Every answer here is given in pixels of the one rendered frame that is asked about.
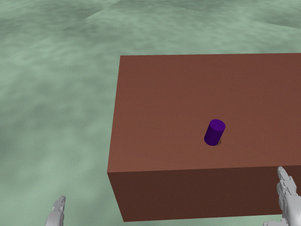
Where can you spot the can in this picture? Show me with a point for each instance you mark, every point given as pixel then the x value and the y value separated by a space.
pixel 214 132

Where can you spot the left robot hand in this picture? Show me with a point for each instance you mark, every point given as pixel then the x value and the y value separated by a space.
pixel 56 217

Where can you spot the right robot hand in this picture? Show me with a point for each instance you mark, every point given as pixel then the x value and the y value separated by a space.
pixel 289 201

